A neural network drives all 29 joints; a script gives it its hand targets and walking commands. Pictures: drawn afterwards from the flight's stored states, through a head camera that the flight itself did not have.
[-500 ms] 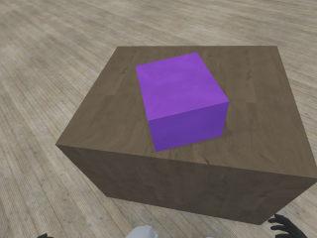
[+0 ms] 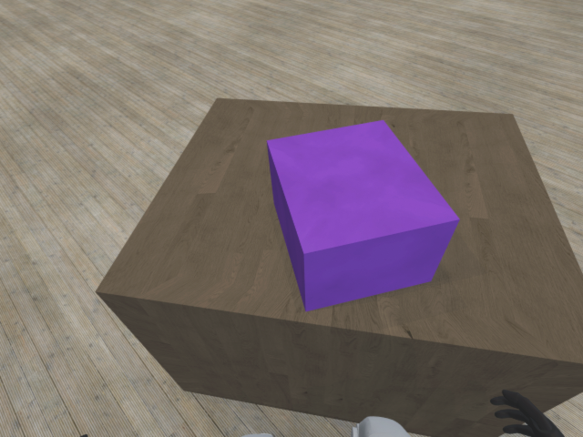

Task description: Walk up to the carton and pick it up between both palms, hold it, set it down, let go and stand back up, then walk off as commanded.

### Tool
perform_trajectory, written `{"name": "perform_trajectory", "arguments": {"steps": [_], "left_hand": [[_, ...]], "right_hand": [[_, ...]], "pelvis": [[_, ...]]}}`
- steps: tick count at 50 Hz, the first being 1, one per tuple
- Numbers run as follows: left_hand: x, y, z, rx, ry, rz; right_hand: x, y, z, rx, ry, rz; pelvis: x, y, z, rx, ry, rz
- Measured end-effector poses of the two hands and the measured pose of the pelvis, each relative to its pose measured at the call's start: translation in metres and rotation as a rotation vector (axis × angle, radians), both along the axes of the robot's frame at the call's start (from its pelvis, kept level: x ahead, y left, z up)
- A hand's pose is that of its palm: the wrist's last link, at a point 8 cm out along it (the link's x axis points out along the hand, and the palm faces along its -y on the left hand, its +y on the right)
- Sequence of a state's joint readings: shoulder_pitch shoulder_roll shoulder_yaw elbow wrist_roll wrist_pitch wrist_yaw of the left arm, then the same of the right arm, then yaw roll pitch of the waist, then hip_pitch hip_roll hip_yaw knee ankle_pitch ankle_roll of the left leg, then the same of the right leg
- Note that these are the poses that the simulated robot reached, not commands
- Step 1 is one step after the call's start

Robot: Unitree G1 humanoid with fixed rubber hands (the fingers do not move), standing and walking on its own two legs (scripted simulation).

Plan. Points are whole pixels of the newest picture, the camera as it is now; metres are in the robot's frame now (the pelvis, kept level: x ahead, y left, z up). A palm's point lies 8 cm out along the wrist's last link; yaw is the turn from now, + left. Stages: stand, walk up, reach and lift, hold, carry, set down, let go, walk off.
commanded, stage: walk up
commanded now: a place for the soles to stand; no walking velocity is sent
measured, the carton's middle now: (347, 209) +0.52 -0.11 -0.02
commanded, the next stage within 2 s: none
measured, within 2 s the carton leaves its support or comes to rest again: neither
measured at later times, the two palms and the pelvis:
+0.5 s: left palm out of the picture +0.09 +0.32 -0.05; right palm (540, 424) +0.14 -0.32 -0.08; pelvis +0.02 -0.01 +0.00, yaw +0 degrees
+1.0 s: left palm out of the picture +0.13 +0.31 -0.06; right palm (536, 398) +0.17 -0.32 -0.07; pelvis +0.04 -0.01 +0.00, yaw +2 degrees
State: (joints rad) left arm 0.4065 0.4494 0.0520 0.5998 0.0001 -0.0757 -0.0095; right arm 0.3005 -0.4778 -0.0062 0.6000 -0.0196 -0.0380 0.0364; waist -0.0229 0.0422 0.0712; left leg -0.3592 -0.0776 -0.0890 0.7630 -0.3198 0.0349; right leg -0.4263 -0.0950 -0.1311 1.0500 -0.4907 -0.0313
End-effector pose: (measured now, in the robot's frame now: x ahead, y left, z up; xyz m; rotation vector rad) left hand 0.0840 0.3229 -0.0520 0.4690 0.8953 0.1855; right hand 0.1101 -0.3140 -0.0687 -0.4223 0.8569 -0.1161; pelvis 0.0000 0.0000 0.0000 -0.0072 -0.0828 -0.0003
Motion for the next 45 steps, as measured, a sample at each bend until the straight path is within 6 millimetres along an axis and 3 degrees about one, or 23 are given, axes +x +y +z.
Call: {"name": "perform_trajectory", "arguments": {"steps": [7,14,21,26,37,45], "left_hand": [[0.008,-0.020,0.004,0.033,0.027,0.006],[0.008,-0.027,0.017,0.063,0.029,0.039],[0.004,-0.017,0.012,0.044,0.037,0.053],[0.008,-0.007,-0.003,0.016,0.033,0.056],[0.015,-0.016,-0.002,0.014,0.049,0.061],[0.022,-0.004,-0.006,0.001,0.054,0.069]], "right_hand": [[0.008,-0.020,-0.015,0.018,0.033,-0.004],[0.024,-0.026,-0.018,0.038,0.043,0.016],[0.031,-0.016,-0.015,0.023,0.046,0.032],[0.035,-0.005,-0.012,-0.002,0.010,0.023],[0.044,-0.014,-0.010,-0.009,0.020,0.029],[0.059,-0.001,-0.009,-0.017,0.005,0.051]], "pelvis": [[0.009,-0.022,-0.003,0.027,0.027,-0.003],[0.018,-0.032,0.003,0.051,0.033,0.007],[0.020,-0.023,0.002,0.039,0.038,0.008],[0.022,-0.012,-0.005,0.022,0.016,0.006],[0.030,-0.021,-0.002,0.030,0.042,0.008],[0.040,-0.009,-0.004,0.026,0.046,0.019]]}}
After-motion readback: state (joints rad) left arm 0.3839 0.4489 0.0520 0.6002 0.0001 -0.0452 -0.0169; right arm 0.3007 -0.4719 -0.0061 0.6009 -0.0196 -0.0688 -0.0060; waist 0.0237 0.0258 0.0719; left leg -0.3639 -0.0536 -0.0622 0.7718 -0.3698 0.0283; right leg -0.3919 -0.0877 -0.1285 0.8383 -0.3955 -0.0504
